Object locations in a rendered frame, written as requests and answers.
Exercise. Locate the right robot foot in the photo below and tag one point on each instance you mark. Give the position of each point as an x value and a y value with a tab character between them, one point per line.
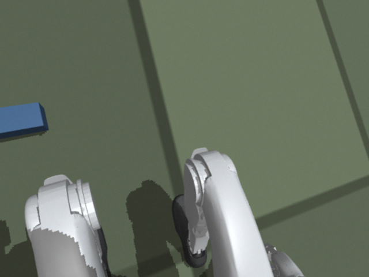
181	226

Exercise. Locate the right robot hand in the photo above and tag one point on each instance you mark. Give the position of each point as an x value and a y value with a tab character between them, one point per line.
282	265

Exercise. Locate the left robot foot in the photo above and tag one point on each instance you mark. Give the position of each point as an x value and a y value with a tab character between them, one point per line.
104	252

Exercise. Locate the carton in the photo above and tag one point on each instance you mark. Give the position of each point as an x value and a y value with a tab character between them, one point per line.
22	119

